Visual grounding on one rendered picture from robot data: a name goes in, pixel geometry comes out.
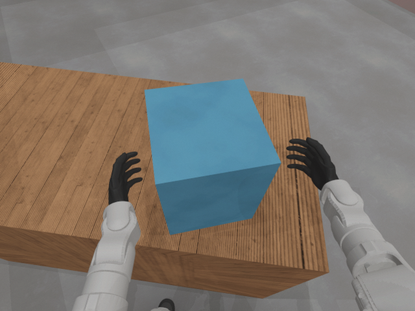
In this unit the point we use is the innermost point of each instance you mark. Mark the pedestal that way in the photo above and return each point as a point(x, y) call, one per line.
point(61, 131)

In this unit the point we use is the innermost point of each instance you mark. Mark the robot right upper arm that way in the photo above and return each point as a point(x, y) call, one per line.
point(389, 289)

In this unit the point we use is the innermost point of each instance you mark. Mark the robot left forearm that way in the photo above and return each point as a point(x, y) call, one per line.
point(110, 271)

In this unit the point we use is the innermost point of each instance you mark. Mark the carton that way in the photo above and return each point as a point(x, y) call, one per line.
point(212, 156)

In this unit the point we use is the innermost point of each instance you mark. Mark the robot left hand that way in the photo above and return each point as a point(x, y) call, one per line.
point(118, 185)

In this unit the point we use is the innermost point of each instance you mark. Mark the robot right hand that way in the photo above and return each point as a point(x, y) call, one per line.
point(318, 165)

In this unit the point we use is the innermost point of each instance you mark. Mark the robot right forearm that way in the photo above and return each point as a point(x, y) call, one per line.
point(360, 241)

